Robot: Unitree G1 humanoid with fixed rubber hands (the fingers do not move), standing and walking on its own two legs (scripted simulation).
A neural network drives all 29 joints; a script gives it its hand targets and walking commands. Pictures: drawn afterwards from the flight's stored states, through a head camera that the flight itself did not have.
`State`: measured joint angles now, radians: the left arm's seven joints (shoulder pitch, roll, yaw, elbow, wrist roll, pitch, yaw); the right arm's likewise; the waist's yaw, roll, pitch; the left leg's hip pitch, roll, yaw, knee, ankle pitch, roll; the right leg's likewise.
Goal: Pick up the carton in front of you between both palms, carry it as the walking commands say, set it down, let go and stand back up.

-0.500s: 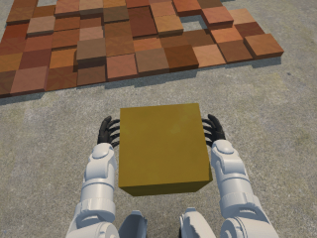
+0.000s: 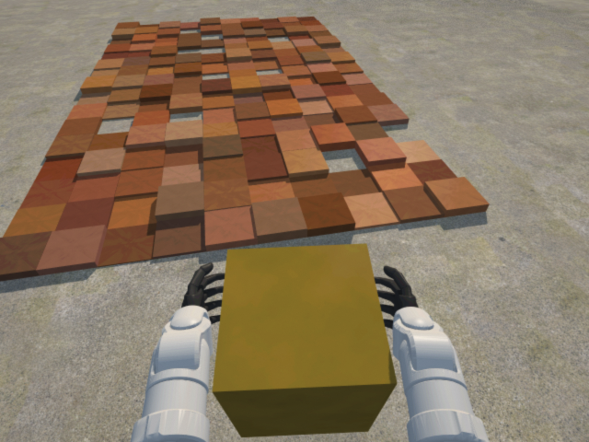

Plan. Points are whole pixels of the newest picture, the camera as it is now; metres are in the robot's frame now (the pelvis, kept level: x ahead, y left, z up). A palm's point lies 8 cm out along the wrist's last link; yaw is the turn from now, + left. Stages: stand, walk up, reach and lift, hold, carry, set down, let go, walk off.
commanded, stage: reach and lift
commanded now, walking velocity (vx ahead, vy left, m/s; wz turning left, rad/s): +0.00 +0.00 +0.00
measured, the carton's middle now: (301, 344) +0.29 +0.00 -0.05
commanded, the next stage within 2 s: hold in 0.94 s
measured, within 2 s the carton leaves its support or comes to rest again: neither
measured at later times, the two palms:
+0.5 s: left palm (196, 310) +0.30 +0.15 +0.04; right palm (407, 311) +0.29 -0.15 +0.03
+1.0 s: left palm (192, 305) +0.30 +0.15 +0.05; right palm (408, 307) +0.29 -0.15 +0.05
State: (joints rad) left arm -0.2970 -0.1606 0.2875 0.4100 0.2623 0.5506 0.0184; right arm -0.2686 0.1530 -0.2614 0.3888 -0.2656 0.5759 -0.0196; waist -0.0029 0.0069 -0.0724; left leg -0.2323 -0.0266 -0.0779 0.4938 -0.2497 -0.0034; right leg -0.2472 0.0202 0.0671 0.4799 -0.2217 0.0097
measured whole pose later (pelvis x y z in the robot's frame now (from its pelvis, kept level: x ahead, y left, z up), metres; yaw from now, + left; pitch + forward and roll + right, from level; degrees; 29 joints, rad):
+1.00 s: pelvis +0.01 +0.00 +0.01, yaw +0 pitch -6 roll +0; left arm -0.28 -0.16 0.24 0.28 0.28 0.69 0.00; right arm -0.25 0.15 -0.21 0.26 -0.28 0.71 0.00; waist 0.00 0.01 0.01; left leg -0.05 -0.02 -0.08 0.36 -0.20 0.00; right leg -0.07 0.02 0.07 0.35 -0.18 0.01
